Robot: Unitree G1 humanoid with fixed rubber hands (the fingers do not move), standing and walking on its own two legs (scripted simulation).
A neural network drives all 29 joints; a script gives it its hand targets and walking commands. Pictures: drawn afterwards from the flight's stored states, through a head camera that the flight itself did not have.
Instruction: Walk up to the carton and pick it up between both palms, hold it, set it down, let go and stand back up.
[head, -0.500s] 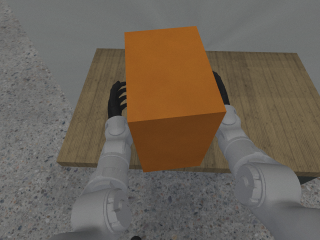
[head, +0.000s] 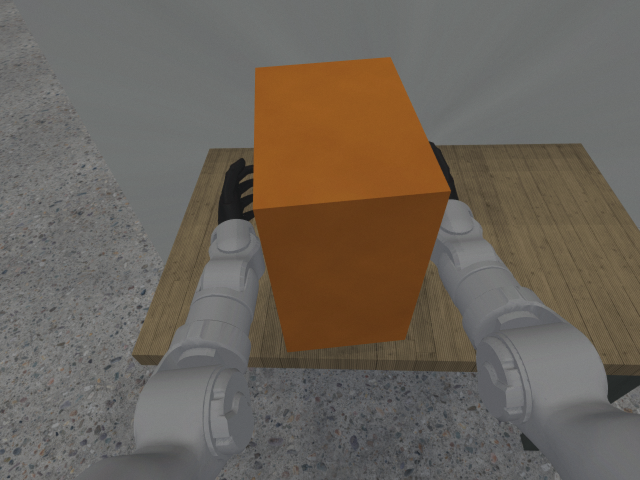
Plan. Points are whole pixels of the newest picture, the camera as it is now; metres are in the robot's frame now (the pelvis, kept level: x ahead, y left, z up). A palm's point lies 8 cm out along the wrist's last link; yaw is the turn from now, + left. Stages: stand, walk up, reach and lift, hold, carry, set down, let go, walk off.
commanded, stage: reach and lift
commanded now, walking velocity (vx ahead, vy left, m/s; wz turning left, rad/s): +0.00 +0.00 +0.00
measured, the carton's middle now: (335, 213) +0.44 +0.02 +0.09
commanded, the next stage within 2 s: none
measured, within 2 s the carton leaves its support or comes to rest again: neither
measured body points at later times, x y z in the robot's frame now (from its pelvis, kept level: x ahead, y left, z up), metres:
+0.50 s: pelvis +0.00 +0.01 +0.00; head -0.04 +0.04 +0.45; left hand +0.40 +0.17 +0.17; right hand +0.42 -0.09 +0.20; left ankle +0.02 +0.16 -0.74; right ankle +0.00 -0.12 -0.74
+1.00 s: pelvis -0.01 +0.01 +0.00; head -0.07 +0.04 +0.45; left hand +0.39 +0.17 +0.21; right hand +0.40 -0.09 +0.23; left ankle +0.02 +0.16 -0.74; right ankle +0.00 -0.12 -0.74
